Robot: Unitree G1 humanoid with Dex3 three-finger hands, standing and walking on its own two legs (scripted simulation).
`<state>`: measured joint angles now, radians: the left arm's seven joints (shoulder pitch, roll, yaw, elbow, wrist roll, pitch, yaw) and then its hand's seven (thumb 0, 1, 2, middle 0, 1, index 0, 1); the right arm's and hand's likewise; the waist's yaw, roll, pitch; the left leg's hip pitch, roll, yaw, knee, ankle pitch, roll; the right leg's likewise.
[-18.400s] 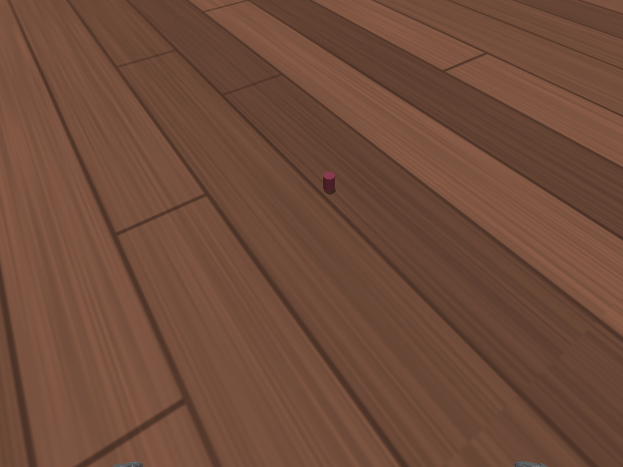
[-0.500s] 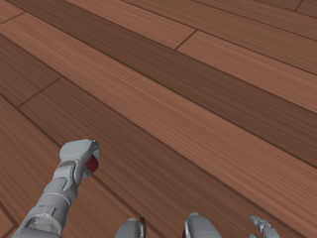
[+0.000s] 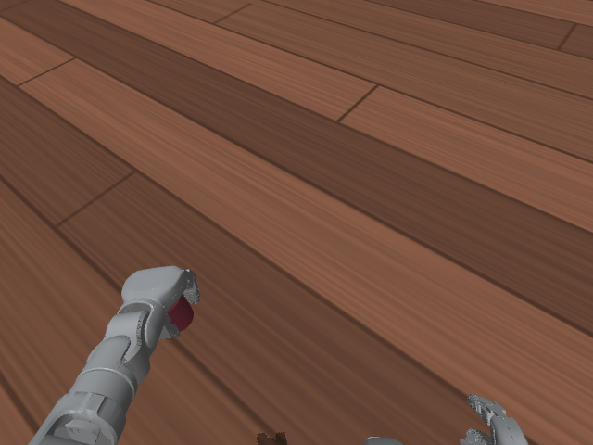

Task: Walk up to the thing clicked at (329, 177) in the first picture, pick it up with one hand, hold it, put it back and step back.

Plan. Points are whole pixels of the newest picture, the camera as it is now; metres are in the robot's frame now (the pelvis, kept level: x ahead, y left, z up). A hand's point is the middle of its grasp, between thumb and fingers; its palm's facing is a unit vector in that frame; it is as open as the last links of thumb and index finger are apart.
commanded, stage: hold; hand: left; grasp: from above
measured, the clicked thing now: (170, 308) +0.33 +0.22 -0.07
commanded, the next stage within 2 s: crouch in 1.56 s
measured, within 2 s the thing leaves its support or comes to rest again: neither
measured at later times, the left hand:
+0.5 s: hand (163, 312) +0.30 +0.21 -0.03, palm faces -0.44 -0.06 -0.89, open 7.7 cm
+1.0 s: hand (162, 317) +0.29 +0.21 -0.01, palm faces -0.43 -0.06 -0.90, open 7.7 cm
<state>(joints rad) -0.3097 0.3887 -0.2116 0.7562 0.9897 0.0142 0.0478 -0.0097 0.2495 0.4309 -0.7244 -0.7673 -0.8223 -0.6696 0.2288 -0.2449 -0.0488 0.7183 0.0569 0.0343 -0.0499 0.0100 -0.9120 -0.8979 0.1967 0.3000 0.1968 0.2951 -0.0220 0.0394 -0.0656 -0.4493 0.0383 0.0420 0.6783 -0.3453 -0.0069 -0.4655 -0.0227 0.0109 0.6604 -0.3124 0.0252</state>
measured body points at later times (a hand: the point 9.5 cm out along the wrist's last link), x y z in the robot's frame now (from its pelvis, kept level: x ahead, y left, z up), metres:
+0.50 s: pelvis +0.00 +0.00 +0.01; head +0.02 -0.02 +0.46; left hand +0.32 +0.22 +0.02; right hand +0.14 -0.26 -0.11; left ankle +0.00 +0.12 -0.72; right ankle +0.01 -0.14 -0.72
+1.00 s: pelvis -0.01 -0.01 +0.02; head +0.00 -0.04 +0.46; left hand +0.30 +0.21 +0.04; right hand +0.14 -0.26 -0.10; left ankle +0.00 +0.12 -0.72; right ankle +0.01 -0.14 -0.72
